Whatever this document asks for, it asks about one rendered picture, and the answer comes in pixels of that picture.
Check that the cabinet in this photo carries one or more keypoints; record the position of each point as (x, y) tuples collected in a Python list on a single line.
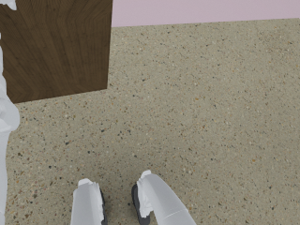
[(55, 48)]

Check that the robot right thigh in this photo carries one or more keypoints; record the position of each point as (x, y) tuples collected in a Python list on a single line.
[(167, 207)]

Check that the robot left hand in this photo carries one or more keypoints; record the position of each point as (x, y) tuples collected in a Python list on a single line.
[(10, 3)]

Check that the left robot shin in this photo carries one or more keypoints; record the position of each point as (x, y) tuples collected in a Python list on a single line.
[(84, 181)]

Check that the left robot upper arm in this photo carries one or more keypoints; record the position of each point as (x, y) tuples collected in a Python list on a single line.
[(9, 121)]

